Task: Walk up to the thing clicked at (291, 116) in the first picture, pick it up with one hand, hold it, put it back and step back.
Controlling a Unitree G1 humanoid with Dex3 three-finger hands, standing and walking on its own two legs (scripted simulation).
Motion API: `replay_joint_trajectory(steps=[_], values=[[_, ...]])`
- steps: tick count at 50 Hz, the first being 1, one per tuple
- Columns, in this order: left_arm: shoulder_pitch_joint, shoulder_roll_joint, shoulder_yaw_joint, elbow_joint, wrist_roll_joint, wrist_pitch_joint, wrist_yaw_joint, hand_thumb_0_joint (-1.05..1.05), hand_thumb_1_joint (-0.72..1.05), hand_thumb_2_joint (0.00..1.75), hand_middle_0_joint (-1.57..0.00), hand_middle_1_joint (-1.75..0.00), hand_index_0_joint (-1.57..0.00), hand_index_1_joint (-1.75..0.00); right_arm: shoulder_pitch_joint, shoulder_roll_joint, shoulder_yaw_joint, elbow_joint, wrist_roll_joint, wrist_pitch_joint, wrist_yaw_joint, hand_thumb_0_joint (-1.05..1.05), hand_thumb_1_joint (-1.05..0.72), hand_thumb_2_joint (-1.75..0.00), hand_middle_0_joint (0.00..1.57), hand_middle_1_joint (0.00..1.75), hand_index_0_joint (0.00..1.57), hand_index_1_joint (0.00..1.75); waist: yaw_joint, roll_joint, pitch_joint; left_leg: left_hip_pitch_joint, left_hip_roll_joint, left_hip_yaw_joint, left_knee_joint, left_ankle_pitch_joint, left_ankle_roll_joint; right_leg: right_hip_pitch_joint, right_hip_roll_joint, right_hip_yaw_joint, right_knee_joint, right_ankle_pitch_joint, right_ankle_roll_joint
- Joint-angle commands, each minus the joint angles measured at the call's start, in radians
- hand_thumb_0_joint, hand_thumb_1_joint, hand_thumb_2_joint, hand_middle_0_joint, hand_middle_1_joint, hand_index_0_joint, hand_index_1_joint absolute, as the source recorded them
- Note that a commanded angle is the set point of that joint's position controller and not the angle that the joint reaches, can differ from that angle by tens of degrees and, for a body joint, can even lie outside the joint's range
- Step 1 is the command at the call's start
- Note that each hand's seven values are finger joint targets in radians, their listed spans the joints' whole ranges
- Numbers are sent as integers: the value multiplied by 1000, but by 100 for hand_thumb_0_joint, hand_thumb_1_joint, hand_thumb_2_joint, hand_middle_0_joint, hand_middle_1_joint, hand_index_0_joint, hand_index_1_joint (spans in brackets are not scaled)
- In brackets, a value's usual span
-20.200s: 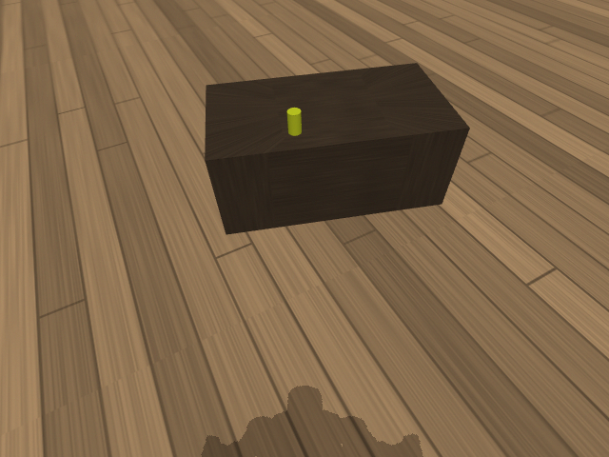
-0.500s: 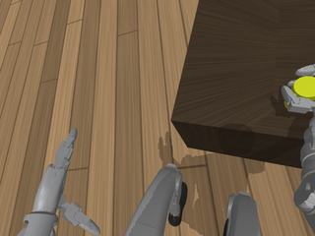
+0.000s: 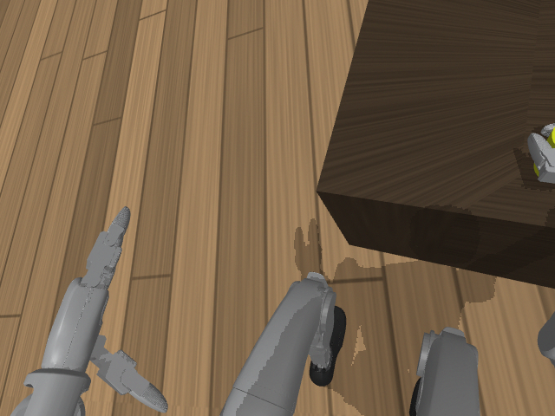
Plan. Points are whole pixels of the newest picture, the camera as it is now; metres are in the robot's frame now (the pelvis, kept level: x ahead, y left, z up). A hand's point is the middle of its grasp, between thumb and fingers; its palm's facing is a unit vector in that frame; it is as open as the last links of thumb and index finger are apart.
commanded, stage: lower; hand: right
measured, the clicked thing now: out of the picture +0.53 -0.20 -0.08
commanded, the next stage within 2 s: loosen in 0.16 s
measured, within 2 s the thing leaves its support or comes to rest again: rests again in 0.08 s
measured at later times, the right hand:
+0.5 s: hand out of the picture +0.53 -0.19 -0.07, palm faces +0.16 +0.99 +0.00, open 7.2 cm
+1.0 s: hand out of the picture +0.54 -0.20 -0.06, palm faces +0.16 +0.99 -0.01, open 12.0 cm
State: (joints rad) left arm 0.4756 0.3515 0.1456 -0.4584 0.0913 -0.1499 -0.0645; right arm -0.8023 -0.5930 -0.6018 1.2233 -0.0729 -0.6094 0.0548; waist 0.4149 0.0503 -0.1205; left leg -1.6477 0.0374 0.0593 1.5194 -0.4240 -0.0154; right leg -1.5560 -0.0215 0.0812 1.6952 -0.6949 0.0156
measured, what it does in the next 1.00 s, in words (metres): stands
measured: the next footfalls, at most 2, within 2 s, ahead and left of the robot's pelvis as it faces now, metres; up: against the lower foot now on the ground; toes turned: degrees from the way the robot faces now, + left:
none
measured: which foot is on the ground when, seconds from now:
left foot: down 0.00-1.00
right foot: down 0.00-1.00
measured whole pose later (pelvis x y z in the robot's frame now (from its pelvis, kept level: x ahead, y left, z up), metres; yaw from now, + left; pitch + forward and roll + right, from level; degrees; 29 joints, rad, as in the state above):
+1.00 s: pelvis -0.01 +0.00 -0.02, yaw +0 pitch +32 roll +4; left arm 0.50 0.38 0.19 -0.53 0.07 -0.17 -0.07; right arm -0.83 -0.62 -0.58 1.17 -0.07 -0.57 0.05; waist 0.42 0.05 -0.12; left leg -1.72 0.05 0.05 1.59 -0.43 -0.02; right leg -1.62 -0.01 0.08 1.76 -0.71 0.01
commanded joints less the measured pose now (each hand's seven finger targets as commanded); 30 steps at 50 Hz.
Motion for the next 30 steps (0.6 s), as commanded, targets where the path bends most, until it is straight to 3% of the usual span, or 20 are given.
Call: replay_joint_trajectory(steps=[1, 3, 7, 10, 12, 13, 14, 16, 19, 22, 25, 26, 27, 30], values=[[89, 160, 152, -174, -15, -50, 30, 0, -54, 4, -6, -5, -6, -5, -408, -250, -3, -240, 13, -93, 10, 0, -46, -138, 136, 148, 139, 148, -12, -390, -622, 509, -33, -39, -109, 136, 45, 262, 18, -27, -242, 267, -11], [81, 183, 168, -208, -18, -55, 32, 0, -53, 4, -5, -5, -6, -5, -415, -271, -14, -268, 12, -95, 6, 0, -46, -138, 136, 148, 140, 148, -14, -390, -664, 517, -35, -34, -100, 142, 45, 282, 17, -21, -241, 278, -10], [94, 195, 193, -159, -19, -54, 32, 0, -54, 5, -6, -5, -6, -5, -420, -246, 3, -250, 16, -87, 7, 0, -45, -139, 136, 149, 139, 149, 3, -429, -628, 429, -39, -18, -85, 137, 48, 326, 15, -15, -233, 308, -4], [78, 208, 206, -203, -21, -59, 32, 0, -54, 5, -5, -5, -5, -5, -409, -256, 5, -257, 7, -79, 4, 0, -44, -136, 134, 145, 137, 145, 5, -420, -646, 441, -39, -16, -83, 129, 47, 317, 14, -13, -231, 291, -6], [98, 179, 178, -181, -20, -56, 27, 0, -54, 5, -6, -5, -5, -5, -409, -213, 23, -210, 9, -75, 5, 0, -43, -135, 133, 145, 136, 145, 15, -382, -584, 434, -39, -15, -81, 113, 46, 246, 18, -13, -230, 252, -10], [102, 172, 173, -172, -23, -55, 28, 0, -55, 5, -5, -5, -5, -5, -404, -230, 13, -219, 10, -76, 4, 0, -42, -134, 132, 144, 135, 144, 11, -382, -563, 424, -37, -18, -81, 106, 45, 232, 17, -15, -227, 237, -12], [99, 174, 175, -174, -25, -55, 27, 0, -55, 4, -7, -5, -6, -5, -397, -237, 11, -196, 6, -74, 2, 0, -36, -126, 136, 139, 139, 140, 10, -378, -555, 408, -37, -15, -75, 98, 45, 235, 17, -15, -225, 236, -10], [80, 194, 195, -198, -24, -58, 29, 0, -50, 1, -6, -6, -7, -4, -416, -266, 6, -248, -1, -75, 1, 0, -28, -110, 129, 123, 131, 124, 1, -409, -609, 411, -36, -19, -66, 104, 47, 267, 16, -17, -221, 249, -9], [93, 202, 205, -200, -24, -57, 27, 0, -50, 2, -6, -6, -8, -5, -403, -227, 23, -206, 0, -64, 2, 0, -20, -87, 124, 109, 124, 109, 21, -391, -574, 390, -37, -8, -66, 90, 47, 262, 18, -11, -226, 242, -8], [82, 198, 200, -217, -30, -58, 27, 0, -51, 2, -6, -6, -8, -5, -410, -256, 11, -227, -3, -58, -2, 0, -9, -73, 119, 97, 119, 98, 2, -394, -598, 406, -35, -12, -66, 84, 46, 257, 18, -14, -229, 231, -9], [88, 203, 207, -219, -33, -57, 26, 0, -51, 2, -6, -6, -8, -5, -405, -232, 29, -205, -2, -50, 2, 0, 3, -59, 113, 87, 114, 87, 19, -381, -576, 392, -35, -6, -62, 73, 45, 243, 20, -10, -231, 215, -10], [97, 198, 205, -214, -31, -56, 26, 0, -51, 2, -6, -6, -8, -5, -408, -255, 13, -234, -4, -48, -1, 0, 8, -55, 112, 84, 112, 84, 0, -393, -597, 403, -36, -13, -68, 71, 45, 245, 19, -16, -229, 206, -12], [96, 191, 201, -214, -33, -57, 26, 0, -52, 3, -6, -6, -7, -5, -403, -237, 27, -216, -4, -43, 1, 0, 11, -50, 111, 79, 111, 80, 16, -384, -584, 404, -33, -13, -69, 66, 43, 234, 20, -19, -224, 193, -13], [100, 191, 204, -208, -33, -60, 27, 0, -54, 5, -6, -6, -7, -5, -401, -230, 27, -229, 1, -35, 2, 0, 23, -43, 99, 70, 98, 70, 6, -393, -594, 403, -35, -15, -67, 76, 44, 240, 19, -20, -220, 204, -13]])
